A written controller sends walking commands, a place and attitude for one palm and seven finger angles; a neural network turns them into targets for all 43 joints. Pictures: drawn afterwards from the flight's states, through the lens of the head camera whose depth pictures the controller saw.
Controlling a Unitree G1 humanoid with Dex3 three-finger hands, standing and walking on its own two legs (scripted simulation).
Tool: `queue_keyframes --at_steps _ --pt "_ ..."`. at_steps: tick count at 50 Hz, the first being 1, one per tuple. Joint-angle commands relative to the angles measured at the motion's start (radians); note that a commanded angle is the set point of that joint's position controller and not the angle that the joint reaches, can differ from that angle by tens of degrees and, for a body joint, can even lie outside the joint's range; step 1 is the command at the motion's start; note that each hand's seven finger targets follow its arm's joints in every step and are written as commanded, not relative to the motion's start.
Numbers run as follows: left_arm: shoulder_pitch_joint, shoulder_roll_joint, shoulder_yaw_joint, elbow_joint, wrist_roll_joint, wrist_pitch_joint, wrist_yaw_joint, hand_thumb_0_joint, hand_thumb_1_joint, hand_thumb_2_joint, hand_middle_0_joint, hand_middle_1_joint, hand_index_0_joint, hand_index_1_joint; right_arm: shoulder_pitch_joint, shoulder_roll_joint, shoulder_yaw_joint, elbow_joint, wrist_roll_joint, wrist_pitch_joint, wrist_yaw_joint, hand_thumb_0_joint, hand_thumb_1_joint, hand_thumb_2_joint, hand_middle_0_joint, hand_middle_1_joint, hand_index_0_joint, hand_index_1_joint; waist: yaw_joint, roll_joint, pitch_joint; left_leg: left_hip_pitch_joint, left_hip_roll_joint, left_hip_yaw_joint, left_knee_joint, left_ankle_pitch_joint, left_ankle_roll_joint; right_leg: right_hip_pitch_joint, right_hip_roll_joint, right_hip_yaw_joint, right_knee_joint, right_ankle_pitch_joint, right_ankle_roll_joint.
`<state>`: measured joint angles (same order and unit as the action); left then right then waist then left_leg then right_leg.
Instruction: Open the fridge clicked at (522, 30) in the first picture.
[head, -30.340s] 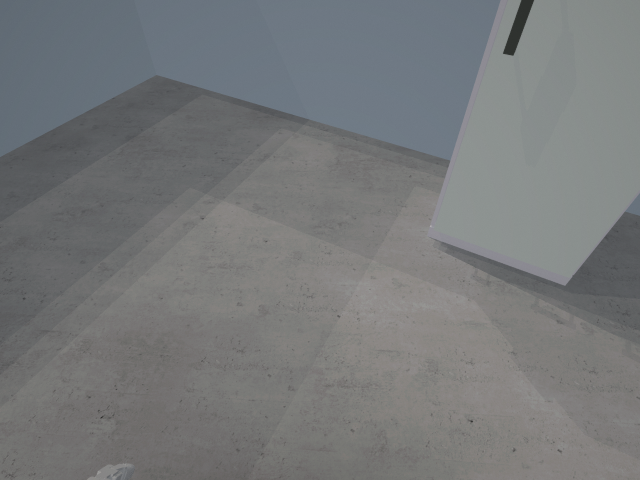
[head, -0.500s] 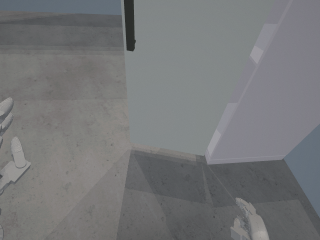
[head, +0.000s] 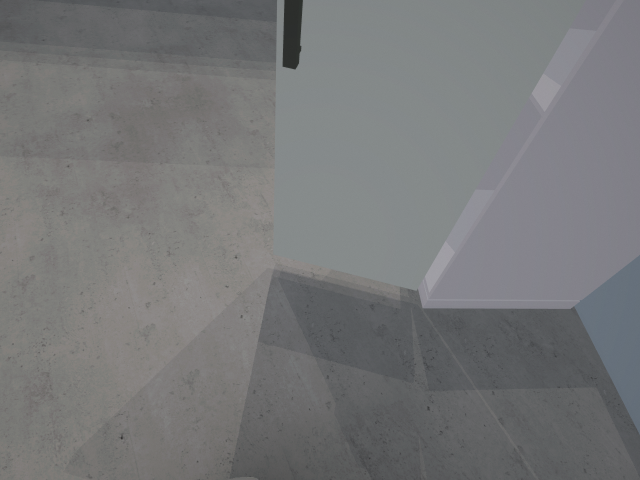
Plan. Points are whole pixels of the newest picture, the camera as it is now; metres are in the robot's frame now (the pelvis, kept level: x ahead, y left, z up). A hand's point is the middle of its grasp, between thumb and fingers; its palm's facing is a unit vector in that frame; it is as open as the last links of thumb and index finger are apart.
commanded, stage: let the arm hang, fingers relaxed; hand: left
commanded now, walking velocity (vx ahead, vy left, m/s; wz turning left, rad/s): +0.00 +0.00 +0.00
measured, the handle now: out of the picture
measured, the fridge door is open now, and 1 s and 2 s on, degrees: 74 74 74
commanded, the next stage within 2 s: look to check the result in 0.68 s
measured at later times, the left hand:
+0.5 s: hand out of the picture +0.04 +0.23 -0.16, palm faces -0.06 -0.96 -0.28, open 7.3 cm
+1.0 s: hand out of the picture +0.07 +0.25 -0.16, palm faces -0.09 -0.95 -0.31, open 7.3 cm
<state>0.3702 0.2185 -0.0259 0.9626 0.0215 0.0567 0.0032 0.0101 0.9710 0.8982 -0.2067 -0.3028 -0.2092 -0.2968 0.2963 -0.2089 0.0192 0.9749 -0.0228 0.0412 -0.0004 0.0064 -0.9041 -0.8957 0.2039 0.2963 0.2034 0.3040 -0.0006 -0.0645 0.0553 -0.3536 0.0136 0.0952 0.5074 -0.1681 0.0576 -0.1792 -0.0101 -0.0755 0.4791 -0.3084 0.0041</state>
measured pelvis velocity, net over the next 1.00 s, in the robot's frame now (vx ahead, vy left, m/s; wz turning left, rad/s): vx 0.02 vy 0.01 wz -0.03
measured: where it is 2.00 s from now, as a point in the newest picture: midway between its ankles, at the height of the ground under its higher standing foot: outside the picture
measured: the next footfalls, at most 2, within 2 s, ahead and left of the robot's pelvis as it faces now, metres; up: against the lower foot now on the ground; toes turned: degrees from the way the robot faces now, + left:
none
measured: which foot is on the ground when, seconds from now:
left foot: down 0.00-1.00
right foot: down 0.00-1.00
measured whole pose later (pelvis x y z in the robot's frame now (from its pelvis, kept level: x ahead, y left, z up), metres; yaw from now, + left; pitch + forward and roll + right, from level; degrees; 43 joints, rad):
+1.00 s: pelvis +0.02 +0.01 +0.01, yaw -2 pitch +0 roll +0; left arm 0.16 0.33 -0.01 1.14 0.02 0.00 0.00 0.00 0.91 0.90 -0.20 -0.30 -0.21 -0.30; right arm 0.13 -0.32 -0.02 1.13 -0.01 -0.01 -0.01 0.00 -0.90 -0.90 0.20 0.30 0.20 0.30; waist -0.01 -0.01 0.05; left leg -0.21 -0.01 0.14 0.33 -0.12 0.07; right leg -0.05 -0.03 -0.04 0.31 -0.24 0.02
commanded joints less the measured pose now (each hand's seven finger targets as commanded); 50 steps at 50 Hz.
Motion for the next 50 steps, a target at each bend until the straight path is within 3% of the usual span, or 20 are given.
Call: queue_keyframes --at_steps 1,4,8,14,22,28,37,50 --pt "0.005 0.15 0.049 -0.005 -0.005 -0.059 0.014 0.0 0.9 0.9 -0.2 -0.3 -0.2 -0.3 -0.043 -0.165 -0.055 -0.036 0.006 -0.038 -0.021 0.0 -0.9 -0.9 0.2 0.3 0.2 0.3 0.0 0.224 -0.09 0.094 0.114 -0.177 -0.177 -0.149 -0.008 -0.01 -0.075 0.113 -0.122 0.032 -0.059" --pt "-0.001 0.143 0.048 0.045 -0.004 -0.063 0.015 0.0 0.9 0.9 -0.2 -0.3 -0.2 -0.3 -0.021 -0.176 -0.064 0.001 0.011 -0.043 -0.028 0.0 -0.9 -0.9 0.2 0.3 0.2 0.3 -0.006 0.138 -0.08 0.13 0.125 -0.18 -0.179 -0.109 -0.002 -0.025 -0.081 0.109 -0.139 0.041 -0.059" --pt "-0.007 0.147 0.048 0.091 -0.001 -0.065 0.019 0.0 0.9 0.9 -0.2 -0.3 -0.2 -0.3 -0.015 -0.186 -0.072 0.04 0.013 -0.043 -0.03 0.0 -0.9 -0.9 0.2 0.3 0.2 0.3 -0.006 0.069 -0.038 0.135 0.127 -0.18 -0.199 -0.15 0.0 -0.051 -0.083 0.114 -0.162 0.007 -0.059" --pt "-0.038 0.161 0.047 0.12 0.002 -0.064 0.022 0.0 0.9 0.9 -0.2 -0.3 -0.2 -0.3 -0.037 -0.194 -0.075 0.077 0.009 -0.04 -0.023 0.0 -0.9 -0.9 0.2 0.3 0.2 0.3 -0.006 0.023 0.018 0.125 0.128 -0.179 -0.238 -0.204 -0.004 -0.089 -0.088 0.121 -0.183 -0.055 -0.053" --pt "-0.102 0.197 0.05 0.114 0.003 -0.068 0.018 0.0 0.9 0.9 -0.2 -0.3 -0.2 -0.3 -0.094 -0.218 -0.076 0.087 0.007 -0.049 -0.016 0.0 -0.9 -0.9 0.2 0.3 0.2 0.3 0.0 0.065 0.008 0.135 0.132 -0.188 -0.278 -0.197 -0.01 -0.065 -0.088 0.123 -0.181 -0.007 -0.042" --pt "-0.143 0.228 0.053 0.107 0.0 -0.078 0.016 0.0 0.9 0.9 -0.2 -0.3 -0.2 -0.3 -0.126 -0.241 -0.074 0.088 0.011 -0.059 -0.014 0.0 -0.9 -0.9 0.2 0.3 0.2 0.3 -0.001 0.058 -0.038 0.19 0.129 -0.171 -0.254 -0.055 -0.013 -0.027 -0.104 0.128 -0.198 0.069 -0.04" --pt "-0.198 0.26 0.056 0.113 -0.003 -0.082 0.012 0.0 0.9 0.9 -0.2 -0.3 -0.2 -0.3 -0.166 -0.279 -0.074 0.093 0.011 -0.065 -0.014 0.0 -0.9 -0.9 0.2 0.3 0.2 0.3 -0.006 0.099 -0.064 0.227 0.133 -0.171 -0.257 0.005 -0.018 0.009 -0.114 0.128 -0.218 0.096 -0.04" --pt "-0.238 0.294 0.051 0.126 -0.006 -0.086 0.012 0.0 0.9 0.9 -0.2 -0.3 -0.2 -0.3 -0.204 -0.317 -0.069 0.1 0.015 -0.065 -0.015 0.0 -0.9 -0.9 0.2 0.3 0.2 0.3 -0.013 0.059 -0.092 0.296 0.142 -0.16 -0.225 0.156 -0.02 0.03 -0.129 0.132 -0.245 0.164 -0.037"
